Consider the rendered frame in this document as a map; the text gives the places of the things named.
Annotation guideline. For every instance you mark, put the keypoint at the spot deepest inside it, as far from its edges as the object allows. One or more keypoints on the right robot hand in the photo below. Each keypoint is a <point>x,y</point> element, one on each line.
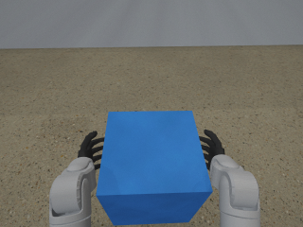
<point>215,147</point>

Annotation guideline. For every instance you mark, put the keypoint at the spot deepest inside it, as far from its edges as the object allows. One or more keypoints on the right robot forearm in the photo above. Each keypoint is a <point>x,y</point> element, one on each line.
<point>239,202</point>

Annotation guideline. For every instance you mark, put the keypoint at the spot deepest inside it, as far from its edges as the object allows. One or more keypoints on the carton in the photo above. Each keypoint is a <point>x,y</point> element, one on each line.
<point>152,168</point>

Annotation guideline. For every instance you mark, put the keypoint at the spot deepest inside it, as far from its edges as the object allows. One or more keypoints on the left robot forearm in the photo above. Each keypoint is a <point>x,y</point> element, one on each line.
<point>70,195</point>

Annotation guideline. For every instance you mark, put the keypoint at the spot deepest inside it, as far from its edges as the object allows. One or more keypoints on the left robot hand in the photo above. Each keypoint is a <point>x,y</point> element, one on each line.
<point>87,150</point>

